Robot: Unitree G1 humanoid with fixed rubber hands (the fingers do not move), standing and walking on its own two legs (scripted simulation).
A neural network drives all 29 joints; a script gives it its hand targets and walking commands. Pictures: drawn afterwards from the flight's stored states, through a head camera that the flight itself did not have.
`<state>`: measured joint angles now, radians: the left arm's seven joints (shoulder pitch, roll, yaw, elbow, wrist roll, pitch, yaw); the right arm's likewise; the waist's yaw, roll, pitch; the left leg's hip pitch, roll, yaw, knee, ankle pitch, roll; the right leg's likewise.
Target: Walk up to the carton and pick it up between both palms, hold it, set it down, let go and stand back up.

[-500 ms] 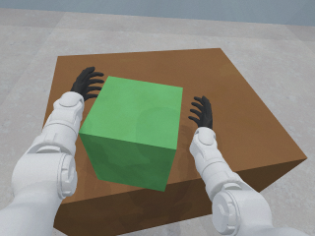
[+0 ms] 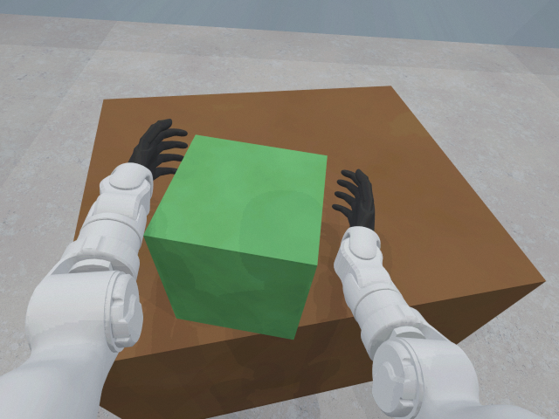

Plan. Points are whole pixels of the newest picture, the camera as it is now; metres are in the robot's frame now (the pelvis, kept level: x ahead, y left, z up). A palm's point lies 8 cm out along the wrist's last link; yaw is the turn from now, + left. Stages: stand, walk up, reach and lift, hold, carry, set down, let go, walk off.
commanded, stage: reach and lift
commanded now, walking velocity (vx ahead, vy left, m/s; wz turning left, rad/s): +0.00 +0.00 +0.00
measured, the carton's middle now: (247, 242) +0.40 +0.00 +0.01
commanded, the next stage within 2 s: none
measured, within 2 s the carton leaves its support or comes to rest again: leaves its support in 0.56 s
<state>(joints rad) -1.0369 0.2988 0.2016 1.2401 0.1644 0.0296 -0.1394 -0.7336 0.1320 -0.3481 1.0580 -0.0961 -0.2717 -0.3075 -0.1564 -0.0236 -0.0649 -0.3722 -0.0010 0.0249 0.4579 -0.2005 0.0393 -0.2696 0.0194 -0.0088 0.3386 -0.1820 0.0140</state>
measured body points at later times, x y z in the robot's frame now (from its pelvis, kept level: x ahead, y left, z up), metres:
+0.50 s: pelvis -0.01 +0.01 +0.00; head +0.01 +0.04 +0.45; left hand +0.45 +0.12 +0.12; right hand +0.37 -0.17 +0.09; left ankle +0.01 +0.08 -0.74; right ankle -0.01 -0.13 -0.74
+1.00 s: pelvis -0.02 -0.01 +0.00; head -0.05 +0.01 +0.45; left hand +0.43 +0.09 +0.17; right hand +0.36 -0.20 +0.14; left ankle +0.01 +0.08 -0.74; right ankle -0.01 -0.13 -0.74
